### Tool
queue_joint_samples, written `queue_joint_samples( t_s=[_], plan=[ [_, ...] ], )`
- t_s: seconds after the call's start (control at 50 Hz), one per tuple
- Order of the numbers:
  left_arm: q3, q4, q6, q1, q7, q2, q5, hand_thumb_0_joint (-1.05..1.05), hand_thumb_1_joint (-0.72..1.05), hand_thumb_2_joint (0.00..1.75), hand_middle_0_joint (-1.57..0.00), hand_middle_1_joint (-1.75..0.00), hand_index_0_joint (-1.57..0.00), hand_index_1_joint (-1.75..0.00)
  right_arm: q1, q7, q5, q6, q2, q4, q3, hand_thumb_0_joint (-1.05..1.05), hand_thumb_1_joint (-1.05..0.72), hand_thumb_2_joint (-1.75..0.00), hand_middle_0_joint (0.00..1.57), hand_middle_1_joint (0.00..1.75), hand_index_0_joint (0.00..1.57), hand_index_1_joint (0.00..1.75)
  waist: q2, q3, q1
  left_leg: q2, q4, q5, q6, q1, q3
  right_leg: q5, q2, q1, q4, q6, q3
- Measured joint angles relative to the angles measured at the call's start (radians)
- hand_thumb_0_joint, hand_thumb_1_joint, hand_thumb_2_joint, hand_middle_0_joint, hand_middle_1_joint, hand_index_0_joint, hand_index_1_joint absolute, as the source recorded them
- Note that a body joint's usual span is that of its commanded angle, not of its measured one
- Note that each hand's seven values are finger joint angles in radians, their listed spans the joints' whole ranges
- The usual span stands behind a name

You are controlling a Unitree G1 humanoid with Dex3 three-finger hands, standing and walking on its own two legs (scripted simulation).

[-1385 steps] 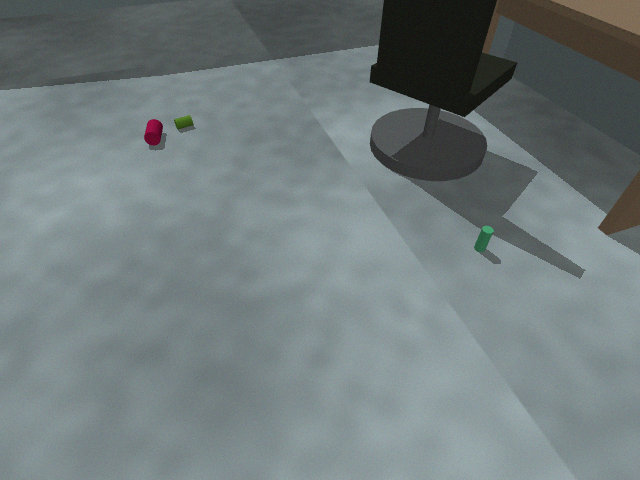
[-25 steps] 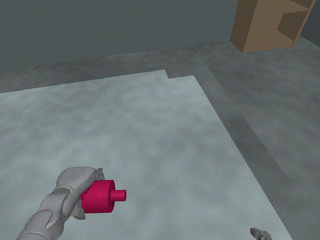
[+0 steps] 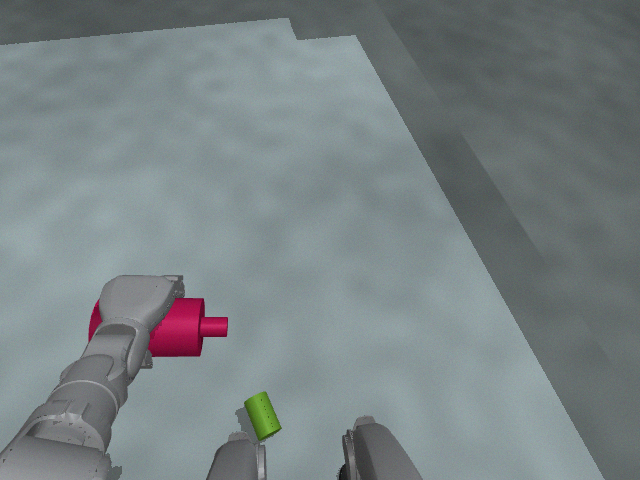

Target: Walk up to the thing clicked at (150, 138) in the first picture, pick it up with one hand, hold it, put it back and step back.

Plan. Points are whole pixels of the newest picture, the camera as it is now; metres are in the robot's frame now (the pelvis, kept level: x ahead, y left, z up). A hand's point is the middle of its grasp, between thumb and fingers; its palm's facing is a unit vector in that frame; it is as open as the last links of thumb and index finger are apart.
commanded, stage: crouch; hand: left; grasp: from above
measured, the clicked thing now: (165, 326) +0.39 +0.19 -0.13
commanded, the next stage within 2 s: lower in 1.32 s
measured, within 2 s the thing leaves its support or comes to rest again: neither
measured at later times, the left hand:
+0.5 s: hand (189, 347) +0.41 +0.20 -0.33, palm faces -0.44 +0.04 -0.90, open 11.1 cm
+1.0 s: hand (200, 349) +0.44 +0.20 -0.42, palm faces -0.46 +0.02 -0.89, open 11.1 cm
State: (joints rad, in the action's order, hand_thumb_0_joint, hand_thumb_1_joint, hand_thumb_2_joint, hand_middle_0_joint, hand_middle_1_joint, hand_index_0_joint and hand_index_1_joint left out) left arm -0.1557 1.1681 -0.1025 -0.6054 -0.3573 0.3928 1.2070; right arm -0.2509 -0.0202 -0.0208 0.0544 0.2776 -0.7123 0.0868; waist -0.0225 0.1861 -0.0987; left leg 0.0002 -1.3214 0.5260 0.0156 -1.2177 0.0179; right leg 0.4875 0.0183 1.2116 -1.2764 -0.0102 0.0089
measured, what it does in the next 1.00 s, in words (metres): lowers itself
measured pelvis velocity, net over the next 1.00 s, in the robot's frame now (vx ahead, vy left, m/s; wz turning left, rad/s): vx -0.03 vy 0.00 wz -0.05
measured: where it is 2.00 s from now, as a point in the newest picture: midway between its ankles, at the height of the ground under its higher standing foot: outside the picture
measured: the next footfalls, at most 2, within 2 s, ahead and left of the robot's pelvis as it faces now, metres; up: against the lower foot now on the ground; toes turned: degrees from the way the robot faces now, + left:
none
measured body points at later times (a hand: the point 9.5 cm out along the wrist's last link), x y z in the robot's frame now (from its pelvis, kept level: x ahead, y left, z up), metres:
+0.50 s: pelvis -0.03 +0.00 -0.17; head +0.18 +0.02 +0.22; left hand +0.43 +0.20 -0.28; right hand +0.03 -0.28 -0.30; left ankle +0.04 +0.11 -0.61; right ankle +0.06 -0.13 -0.61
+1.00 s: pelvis -0.03 +0.00 -0.25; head +0.21 +0.03 +0.13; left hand +0.46 +0.20 -0.37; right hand +0.00 -0.28 -0.36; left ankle +0.04 +0.11 -0.61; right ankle +0.06 -0.13 -0.61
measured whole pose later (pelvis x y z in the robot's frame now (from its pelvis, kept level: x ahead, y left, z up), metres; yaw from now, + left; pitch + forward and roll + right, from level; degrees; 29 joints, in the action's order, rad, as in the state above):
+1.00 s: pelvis -0.03 +0.00 -0.25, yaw -3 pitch +39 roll -5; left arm 0.01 1.41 -0.16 -0.94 -0.43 0.57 1.28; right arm -0.19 0.12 -0.13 -0.06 0.25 -0.72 0.01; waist -0.02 0.13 -0.24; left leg -0.01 -2.19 0.71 0.01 -2.16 0.06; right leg 0.67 0.01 2.13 -2.12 0.00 0.06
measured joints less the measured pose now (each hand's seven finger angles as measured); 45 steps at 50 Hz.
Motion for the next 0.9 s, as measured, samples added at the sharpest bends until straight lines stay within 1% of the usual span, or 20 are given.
queue_joint_samples(
  t_s=[0.08,0.16,0.28,0.34,0.4,0.54,0.62,0.76,0.9],
  plan=[
    [0.026,0.018,0.012,-0.049,-0.005,0.016,-0.003,0.00,-0.13,0.52,-0.65,-0.56,-0.63,-0.56,-0.015,-0.004,-0.009,-0.013,-0.009,-0.009,-0.002,0.00,-0.90,-0.89,0.20,0.30,0.21,0.30,-0.011,0.020,-0.024,-0.003,-0.150,0.038,0.002,-0.175,0.000,0.038,-0.002,0.175,-0.151,-0.001,0.001],
    [0.043,0.053,0.019,-0.100,-0.001,0.031,-0.006,0.00,-0.14,0.53,-0.65,-0.56,-0.64,-0.56,-0.016,-0.002,-0.020,-0.029,-0.025,-0.016,-0.014,0.00,-0.90,-0.89,0.20,0.30,0.21,0.30,-0.022,0.024,-0.044,-0.008,-0.272,0.062,0.003,-0.320,0.001,0.064,-0.007,0.318,-0.273,-0.001,0.004],
    [0.066,0.096,-0.004,-0.157,0.010,0.060,-0.002,0.00,-0.14,0.54,-0.66,-0.55,-0.64,-0.56,0.000,0.015,-0.036,-0.059,-0.043,-0.018,-0.037,0.01,-0.90,-0.89,0.20,0.30,0.21,0.30,-0.029,0.025,-0.069,-0.013,-0.426,0.089,0.002,-0.506,0.008,0.093,-0.011,0.501,-0.426,0.000,0.013],
    [0.082,0.104,-0.022,-0.174,0.003,0.072,0.005,0.00,-0.15,0.54,-0.66,-0.55,-0.65,-0.56,0.013,0.027,-0.045,-0.074,-0.046,-0.016,-0.049,0.00,-0.90,-0.89,0.20,0.30,0.21,0.30,-0.028,0.025,-0.078,-0.015,-0.494,0.102,0.000,-0.585,0.014,0.108,-0.012,0.578,-0.492,0.003,0.020],
    [0.092,0.112,-0.032,-0.191,-0.014,0.084,0.017,0.00,-0.15,0.55,-0.67,-0.55,-0.65,-0.56,0.030,0.040,-0.054,-0.088,-0.048,-0.016,-0.058,0.00,-0.90,-0.89,0.20,0.30,0.21,0.30,-0.023,0.023,-0.085,-0.017,-0.552,0.115,-0.003,-0.651,0.021,0.122,-0.014,0.641,-0.549,0.006,0.028],
    [0.117,0.148,-0.034,-0.234,-0.048,0.106,0.044,0.00,-0.17,0.57,-0.67,-0.56,-0.65,-0.57,0.070,0.071,-0.075,-0.107,-0.044,-0.011,-0.067,0.00,-0.91,-0.90,0.20,0.30,0.21,0.30,-0.010,0.017,-0.098,-0.017,-0.654,0.144,-0.008,-0.757,0.035,0.149,-0.014,0.743,-0.644,0.011,0.043],
    [0.122,0.176,-0.026,-0.264,-0.060,0.120,0.043,0.00,-0.17,0.57,-0.66,-0.56,-0.65,-0.57,0.086,0.084,-0.084,-0.112,-0.043,-0.007,-0.067,0.00,-0.91,-0.90,0.20,0.30,0.21,0.30,-0.003,0.005,-0.105,-0.017,-0.699,0.159,-0.008,-0.795,0.041,0.162,-0.013,0.778,-0.683,0.011,0.049],
    [0.130,0.197,-0.026,-0.289,-0.057,0.135,0.046,0.00,-0.16,0.57,-0.66,-0.55,-0.65,-0.56,0.091,0.109,-0.092,-0.113,-0.039,-0.003,-0.069,0.00,-0.91,-0.90,0.20,0.30,0.21,0.30,0.003,-0.013,-0.118,-0.016,-0.764,0.179,-0.007,-0.848,0.045,0.177,-0.011,0.829,-0.743,0.009,0.054],
    [0.150,0.222,-0.043,-0.312,-0.065,0.157,0.063,0.00,-0.15,0.56,-0.66,-0.54,-0.65,-0.54,0.077,0.128,-0.100,-0.110,-0.032,-0.004,-0.074,0.00,-0.92,-0.90,0.20,0.30,0.21,0.30,0.003,-0.035,-0.132,-0.013,-0.826,0.186,-0.005,-0.901,0.046,0.181,-0.009,0.882,-0.800,0.006,0.056]
  ],
)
